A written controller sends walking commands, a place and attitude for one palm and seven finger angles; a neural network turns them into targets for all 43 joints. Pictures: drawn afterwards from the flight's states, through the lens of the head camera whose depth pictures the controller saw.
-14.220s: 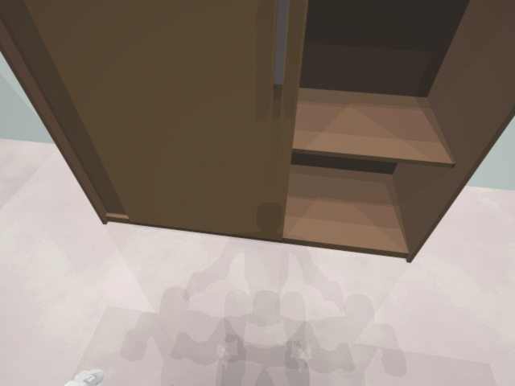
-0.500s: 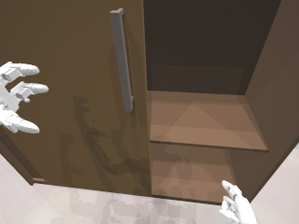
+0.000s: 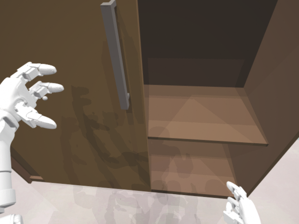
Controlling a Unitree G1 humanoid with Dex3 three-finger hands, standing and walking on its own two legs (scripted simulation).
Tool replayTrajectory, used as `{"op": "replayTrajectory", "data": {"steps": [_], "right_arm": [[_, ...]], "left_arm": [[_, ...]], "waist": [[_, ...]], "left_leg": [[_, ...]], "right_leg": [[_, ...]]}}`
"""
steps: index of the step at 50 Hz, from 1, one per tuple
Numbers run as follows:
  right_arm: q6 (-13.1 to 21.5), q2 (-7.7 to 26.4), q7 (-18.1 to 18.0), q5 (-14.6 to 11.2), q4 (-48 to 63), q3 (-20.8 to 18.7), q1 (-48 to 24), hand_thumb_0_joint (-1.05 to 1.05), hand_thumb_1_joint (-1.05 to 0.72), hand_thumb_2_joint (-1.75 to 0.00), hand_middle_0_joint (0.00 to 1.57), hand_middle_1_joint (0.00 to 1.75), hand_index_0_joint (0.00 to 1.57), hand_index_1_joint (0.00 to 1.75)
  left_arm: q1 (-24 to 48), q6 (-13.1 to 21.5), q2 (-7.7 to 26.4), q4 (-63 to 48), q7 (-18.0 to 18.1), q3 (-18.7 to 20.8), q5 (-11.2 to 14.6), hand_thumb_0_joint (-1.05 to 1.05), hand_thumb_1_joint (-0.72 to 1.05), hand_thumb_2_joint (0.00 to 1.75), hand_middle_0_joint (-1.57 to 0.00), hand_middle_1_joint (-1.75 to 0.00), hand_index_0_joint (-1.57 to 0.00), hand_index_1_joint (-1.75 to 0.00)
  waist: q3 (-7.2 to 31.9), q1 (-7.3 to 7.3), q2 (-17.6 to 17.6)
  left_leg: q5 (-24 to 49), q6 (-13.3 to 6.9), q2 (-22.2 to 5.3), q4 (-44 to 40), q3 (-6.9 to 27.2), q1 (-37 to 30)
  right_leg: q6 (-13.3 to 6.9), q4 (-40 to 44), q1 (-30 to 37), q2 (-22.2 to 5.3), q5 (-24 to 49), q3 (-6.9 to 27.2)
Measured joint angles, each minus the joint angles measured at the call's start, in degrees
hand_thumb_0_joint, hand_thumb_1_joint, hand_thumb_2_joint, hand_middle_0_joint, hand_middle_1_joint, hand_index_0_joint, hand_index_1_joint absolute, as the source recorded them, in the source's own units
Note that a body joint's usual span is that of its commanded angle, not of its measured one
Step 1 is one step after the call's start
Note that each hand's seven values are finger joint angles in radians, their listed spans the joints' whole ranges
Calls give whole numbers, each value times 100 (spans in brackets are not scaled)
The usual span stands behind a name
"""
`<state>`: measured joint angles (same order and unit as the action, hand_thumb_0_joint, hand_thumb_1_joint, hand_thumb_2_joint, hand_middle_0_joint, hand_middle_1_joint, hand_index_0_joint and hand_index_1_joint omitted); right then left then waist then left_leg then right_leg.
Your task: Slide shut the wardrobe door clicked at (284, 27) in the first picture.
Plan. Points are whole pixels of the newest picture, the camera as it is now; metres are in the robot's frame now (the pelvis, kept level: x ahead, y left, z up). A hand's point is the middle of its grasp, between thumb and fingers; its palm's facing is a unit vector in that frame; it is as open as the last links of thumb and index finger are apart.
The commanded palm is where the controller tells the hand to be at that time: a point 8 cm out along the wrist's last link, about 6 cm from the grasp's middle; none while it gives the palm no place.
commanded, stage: move the hooked fingers beside the handle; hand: left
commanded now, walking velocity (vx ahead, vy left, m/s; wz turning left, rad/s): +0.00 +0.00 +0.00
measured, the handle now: (119, 62) +0.48 +0.13 +0.23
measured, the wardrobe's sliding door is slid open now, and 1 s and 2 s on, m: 0.57 0.57 0.57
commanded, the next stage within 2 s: none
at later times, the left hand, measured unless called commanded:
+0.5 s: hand (72, 76) +0.38 +0.22 +0.25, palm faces +0.02 -1.00 -0.05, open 14.0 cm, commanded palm +0.35 +0.27 +0.23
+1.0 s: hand (92, 75) +0.42 +0.19 +0.23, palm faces +0.03 -1.00 -0.04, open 14.0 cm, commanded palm +0.39 +0.25 +0.23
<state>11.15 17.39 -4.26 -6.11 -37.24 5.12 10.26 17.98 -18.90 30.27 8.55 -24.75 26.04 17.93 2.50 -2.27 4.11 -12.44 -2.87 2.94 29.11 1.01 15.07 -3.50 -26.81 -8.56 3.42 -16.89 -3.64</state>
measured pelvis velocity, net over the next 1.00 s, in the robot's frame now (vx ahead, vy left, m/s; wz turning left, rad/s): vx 0.01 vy -0.01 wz -0.01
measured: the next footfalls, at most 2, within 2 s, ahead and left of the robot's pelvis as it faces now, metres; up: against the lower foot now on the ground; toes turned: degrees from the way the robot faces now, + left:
none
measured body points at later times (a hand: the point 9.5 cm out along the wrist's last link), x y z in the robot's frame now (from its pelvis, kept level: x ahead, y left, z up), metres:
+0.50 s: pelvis +0.01 +0.01 +0.00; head -0.01 -0.01 +0.45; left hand +0.37 +0.28 +0.25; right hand +0.20 -0.21 -0.08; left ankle +0.03 +0.09 -0.74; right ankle -0.02 -0.08 -0.74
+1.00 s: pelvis +0.01 -0.01 +0.00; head +0.00 -0.03 +0.45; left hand +0.41 +0.24 +0.23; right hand +0.18 -0.25 -0.09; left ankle +0.03 +0.09 -0.74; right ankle -0.02 -0.08 -0.74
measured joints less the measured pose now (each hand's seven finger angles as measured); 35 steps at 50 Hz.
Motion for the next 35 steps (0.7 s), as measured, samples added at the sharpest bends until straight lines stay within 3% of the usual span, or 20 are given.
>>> {"op": "replayTrajectory", "data": {"steps": [5, 15, 23, 31, 35], "right_arm": [[26, -103, -42, 48, -121, 56, -37, 2, -90, -90, 20, 30, 20, 30], [-77, -176, -35, 47, -131, 92, -196, 2, -90, -90, 20, 30, 20, 30], [-171, -203, -15, 115, -187, 73, -99, 2, -90, -90, 20, 30, 20, 30], [-369, -125, 10, 94, -226, -26, -26, 2, -90, -90, 20, 30, 20, 30], [-397, -106, 31, 124, -198, -73, 24, 2, -90, -90, 20, 30, 20, 30]], "left_arm": [[228, 231, -206, -83, 168, -140, 43, -1, -50, 30, -31, -120, -30, -120], [848, -65, -422, 492, 576, -693, -175, -1, -50, 30, -30, -120, -30, -120], [1066, 150, -659, 481, 963, -774, -291, -1, -50, 30, -30, -120, -30, -120], [1259, -67, -708, 841, 1123, -932, -388, -1, -50, 30, -30, -120, -30, -120], [1133, 23, -834, 645, 1228, -947, -421, -1, -50, 30, -30, -120, -30, -120]], "waist": [[3, -23, -57], [-59, 36, -2], [-64, 92, -73], [-62, 139, -41], [-92, 157, -44]], "left_leg": [[14, -25, 37, -66, 18, -91], [134, -92, 130, -264, 1, -122], [144, -96, 146, -437, -62, -299], [139, -89, 140, -506, -82, -334], [140, -69, 128, -548, -95, -381]], "right_leg": [[21, 83, 106, -32, 15, -15], [92, 160, 87, -129, 67, 0], [105, 275, 220, -149, 72, 77], [95, 331, 241, -143, 69, 106], [78, 356, 275, -132, 68, 124]]}}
